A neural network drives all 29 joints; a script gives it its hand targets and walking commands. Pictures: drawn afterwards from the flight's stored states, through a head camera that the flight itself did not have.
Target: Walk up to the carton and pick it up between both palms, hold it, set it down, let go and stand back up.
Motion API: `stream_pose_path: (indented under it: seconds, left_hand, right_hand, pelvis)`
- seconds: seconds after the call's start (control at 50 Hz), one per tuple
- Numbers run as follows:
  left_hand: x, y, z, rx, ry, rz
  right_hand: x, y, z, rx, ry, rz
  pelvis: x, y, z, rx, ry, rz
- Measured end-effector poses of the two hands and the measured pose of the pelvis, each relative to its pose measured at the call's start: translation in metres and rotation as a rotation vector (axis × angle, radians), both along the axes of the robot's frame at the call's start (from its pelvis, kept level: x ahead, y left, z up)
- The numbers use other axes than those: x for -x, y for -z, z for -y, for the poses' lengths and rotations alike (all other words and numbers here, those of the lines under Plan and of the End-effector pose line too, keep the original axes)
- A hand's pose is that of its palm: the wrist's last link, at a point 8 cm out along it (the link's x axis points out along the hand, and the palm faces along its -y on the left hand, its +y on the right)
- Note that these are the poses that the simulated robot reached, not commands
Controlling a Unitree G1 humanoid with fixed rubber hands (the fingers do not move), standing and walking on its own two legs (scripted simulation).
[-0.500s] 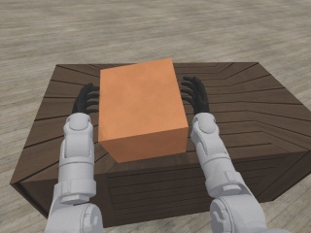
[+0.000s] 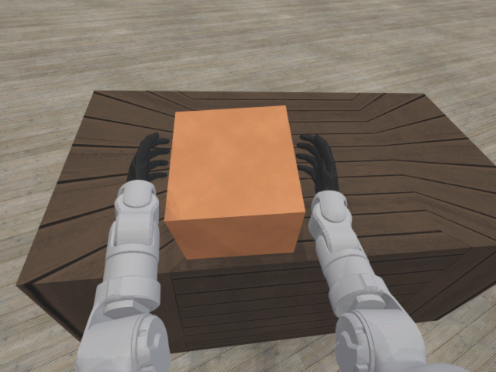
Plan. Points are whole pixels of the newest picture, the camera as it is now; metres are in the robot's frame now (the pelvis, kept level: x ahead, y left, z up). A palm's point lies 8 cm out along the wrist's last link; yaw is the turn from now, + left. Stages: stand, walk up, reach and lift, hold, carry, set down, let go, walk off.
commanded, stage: set down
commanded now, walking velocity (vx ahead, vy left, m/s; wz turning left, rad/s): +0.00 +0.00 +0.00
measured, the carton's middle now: (235, 183) +0.43 +0.02 +0.05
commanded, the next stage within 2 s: none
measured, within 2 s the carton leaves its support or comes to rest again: rests again in 1.40 s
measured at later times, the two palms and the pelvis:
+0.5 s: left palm (145, 184) +0.39 +0.17 +0.08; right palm (315, 185) +0.39 -0.13 +0.09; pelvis +0.01 +0.00 +0.00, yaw -1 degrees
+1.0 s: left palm (149, 190) +0.40 +0.17 +0.05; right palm (309, 188) +0.41 -0.13 +0.06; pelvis +0.01 +0.00 +0.00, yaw -2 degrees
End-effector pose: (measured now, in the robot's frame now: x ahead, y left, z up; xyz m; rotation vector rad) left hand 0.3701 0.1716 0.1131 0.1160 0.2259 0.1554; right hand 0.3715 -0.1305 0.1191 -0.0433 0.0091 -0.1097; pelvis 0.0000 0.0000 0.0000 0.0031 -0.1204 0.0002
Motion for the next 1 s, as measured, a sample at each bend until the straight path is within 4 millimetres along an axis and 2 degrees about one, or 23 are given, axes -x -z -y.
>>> stream_pose_path:
  seconds: [0.18, 1.0]
  left_hand:
    - [-0.005, 0.014, -0.004, 0.028, -0.012, -0.014]
    - [-0.035, 0.063, -0.003, 0.080, -0.053, -0.065]
  right_hand:
    - [-0.005, 0.017, -0.004, -0.003, 0.005, -0.052]
    - [-0.041, 0.057, -0.005, -0.006, 0.005, -0.157]
  pelvis:
    - [0.000, 0.000, -0.001, 0.002, 0.007, -0.033]
    - [-0.012, 0.001, -0.001, -0.003, 0.038, -0.215]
